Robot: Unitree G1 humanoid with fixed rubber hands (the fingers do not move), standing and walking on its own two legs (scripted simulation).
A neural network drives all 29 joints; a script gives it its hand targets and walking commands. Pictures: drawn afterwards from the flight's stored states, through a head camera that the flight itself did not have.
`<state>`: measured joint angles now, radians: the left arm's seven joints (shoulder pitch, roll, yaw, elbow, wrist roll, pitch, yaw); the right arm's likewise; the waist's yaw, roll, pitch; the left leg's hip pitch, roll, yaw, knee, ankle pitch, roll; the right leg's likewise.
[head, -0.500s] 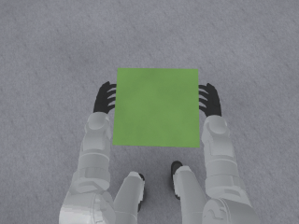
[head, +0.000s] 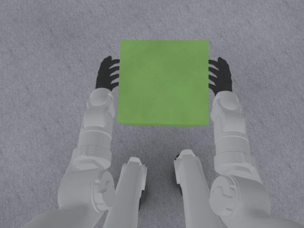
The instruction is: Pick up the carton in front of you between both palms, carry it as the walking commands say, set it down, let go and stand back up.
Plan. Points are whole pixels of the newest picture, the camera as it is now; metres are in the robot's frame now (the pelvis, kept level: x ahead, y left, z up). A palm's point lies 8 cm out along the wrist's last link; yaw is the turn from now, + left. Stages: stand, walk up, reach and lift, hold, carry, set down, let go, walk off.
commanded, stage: set down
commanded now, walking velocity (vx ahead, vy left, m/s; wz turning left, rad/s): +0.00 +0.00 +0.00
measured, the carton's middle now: (162, 92) +0.46 -0.03 -0.17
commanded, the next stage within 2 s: none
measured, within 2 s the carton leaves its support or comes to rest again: rests again in 1.42 s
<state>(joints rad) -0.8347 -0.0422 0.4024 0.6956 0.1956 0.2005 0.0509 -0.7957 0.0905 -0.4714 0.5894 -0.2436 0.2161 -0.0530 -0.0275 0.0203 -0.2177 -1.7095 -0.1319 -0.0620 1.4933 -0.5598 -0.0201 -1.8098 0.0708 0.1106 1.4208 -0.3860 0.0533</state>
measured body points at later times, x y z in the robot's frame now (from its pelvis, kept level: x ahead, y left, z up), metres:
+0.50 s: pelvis -0.03 -0.01 -0.12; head +0.29 -0.03 +0.19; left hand +0.50 +0.12 -0.25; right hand +0.46 -0.18 -0.26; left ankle +0.04 +0.12 -0.54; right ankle +0.10 -0.13 -0.54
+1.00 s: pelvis -0.03 +0.00 -0.19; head +0.33 +0.02 +0.09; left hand +0.52 +0.11 -0.36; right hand +0.48 -0.19 -0.34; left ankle +0.04 +0.12 -0.54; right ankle +0.10 -0.13 -0.54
